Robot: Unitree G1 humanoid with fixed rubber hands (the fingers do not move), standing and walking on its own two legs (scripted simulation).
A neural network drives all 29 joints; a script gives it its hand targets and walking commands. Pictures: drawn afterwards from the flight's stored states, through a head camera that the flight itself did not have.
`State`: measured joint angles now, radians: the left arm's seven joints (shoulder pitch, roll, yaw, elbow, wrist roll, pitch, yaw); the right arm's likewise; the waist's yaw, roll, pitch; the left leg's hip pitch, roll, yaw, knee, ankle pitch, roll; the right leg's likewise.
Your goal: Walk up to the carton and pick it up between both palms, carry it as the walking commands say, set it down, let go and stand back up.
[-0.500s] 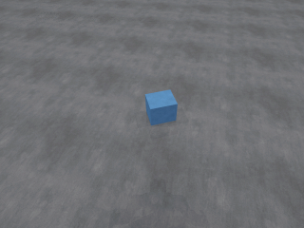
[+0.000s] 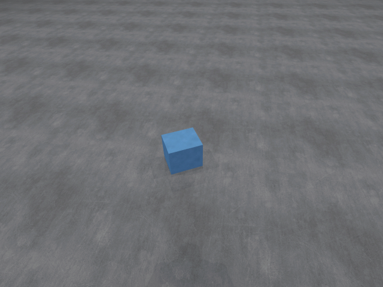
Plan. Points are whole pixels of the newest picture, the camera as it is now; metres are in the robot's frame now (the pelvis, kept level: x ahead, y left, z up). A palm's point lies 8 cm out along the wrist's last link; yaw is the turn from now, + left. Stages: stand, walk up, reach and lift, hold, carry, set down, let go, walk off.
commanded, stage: walk up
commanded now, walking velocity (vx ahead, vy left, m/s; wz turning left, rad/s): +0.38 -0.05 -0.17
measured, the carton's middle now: (182, 150) +1.18 +0.13 -0.66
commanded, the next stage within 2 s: none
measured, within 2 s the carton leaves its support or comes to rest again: neither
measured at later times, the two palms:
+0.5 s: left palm out of the picture +0.17 +0.18 -0.15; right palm (318, 258) +0.26 -0.29 -0.13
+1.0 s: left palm (162, 225) +0.36 +0.12 -0.17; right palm (291, 173) +0.58 -0.33 -0.18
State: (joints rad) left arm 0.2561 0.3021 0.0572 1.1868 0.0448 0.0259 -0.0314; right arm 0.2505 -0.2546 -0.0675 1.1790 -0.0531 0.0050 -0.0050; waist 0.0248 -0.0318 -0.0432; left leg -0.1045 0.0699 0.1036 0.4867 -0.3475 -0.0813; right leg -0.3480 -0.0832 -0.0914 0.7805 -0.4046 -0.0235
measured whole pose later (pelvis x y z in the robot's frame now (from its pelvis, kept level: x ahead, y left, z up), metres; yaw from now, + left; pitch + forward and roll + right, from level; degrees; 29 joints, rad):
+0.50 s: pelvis +0.17 -0.05 +0.00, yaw -7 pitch +0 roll +3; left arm 0.32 0.17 0.01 1.06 0.00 -0.02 -0.01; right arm 0.09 -0.19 -0.03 1.01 -0.04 -0.05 0.00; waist 0.06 -0.06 0.07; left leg -0.26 0.07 0.14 0.56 -0.28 -0.04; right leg -0.30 -0.06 -0.05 0.95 -0.42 -0.03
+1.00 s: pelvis +0.47 -0.09 -0.04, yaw +2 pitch +0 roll +4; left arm 0.48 0.15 0.02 1.07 0.01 -0.04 0.01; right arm 0.12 -0.22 -0.05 0.94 -0.01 0.00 0.07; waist 0.03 -0.06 0.11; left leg -0.57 -0.02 0.23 0.76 -0.18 0.10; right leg 0.18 -0.16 -0.28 0.64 -0.69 0.06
